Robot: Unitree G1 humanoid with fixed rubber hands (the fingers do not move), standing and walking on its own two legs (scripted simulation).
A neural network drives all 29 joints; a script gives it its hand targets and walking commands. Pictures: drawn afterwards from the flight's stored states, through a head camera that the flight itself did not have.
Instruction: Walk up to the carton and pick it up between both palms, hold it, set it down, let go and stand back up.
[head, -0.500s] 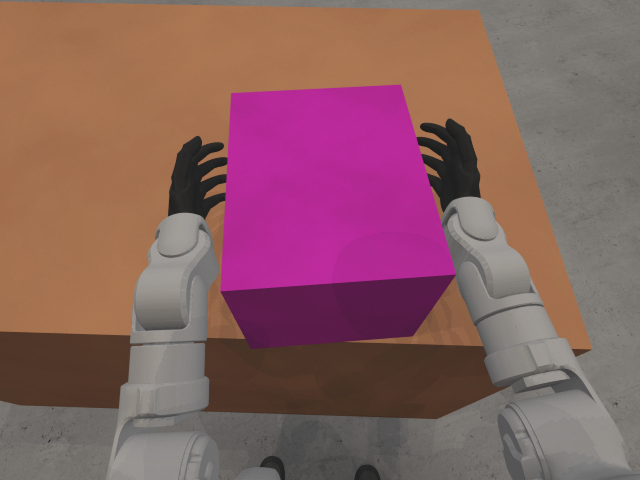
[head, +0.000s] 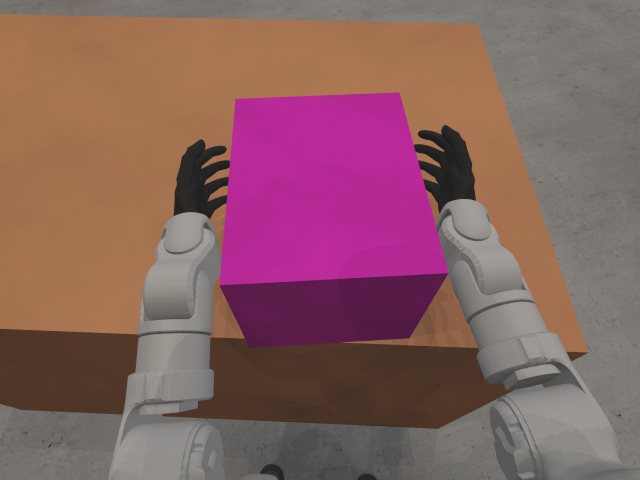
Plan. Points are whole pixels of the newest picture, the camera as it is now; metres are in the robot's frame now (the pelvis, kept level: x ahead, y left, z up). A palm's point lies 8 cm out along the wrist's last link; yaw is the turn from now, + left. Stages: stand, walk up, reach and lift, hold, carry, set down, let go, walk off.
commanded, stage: reach and lift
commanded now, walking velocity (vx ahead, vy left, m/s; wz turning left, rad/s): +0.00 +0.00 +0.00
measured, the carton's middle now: (324, 220) +0.41 +0.04 +0.05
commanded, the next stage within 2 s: none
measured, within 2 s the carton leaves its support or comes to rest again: leaves its support in 0.64 s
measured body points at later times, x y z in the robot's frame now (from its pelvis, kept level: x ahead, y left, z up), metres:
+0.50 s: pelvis +0.02 +0.02 +0.01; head +0.02 +0.04 +0.45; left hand +0.39 +0.19 +0.11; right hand +0.42 -0.11 +0.11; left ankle +0.03 +0.16 -0.74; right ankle +0.02 -0.10 -0.74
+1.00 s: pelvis +0.00 +0.00 +0.00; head -0.01 +0.03 +0.45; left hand +0.37 +0.18 +0.14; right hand +0.40 -0.12 +0.13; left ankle +0.03 +0.16 -0.74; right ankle +0.02 -0.10 -0.74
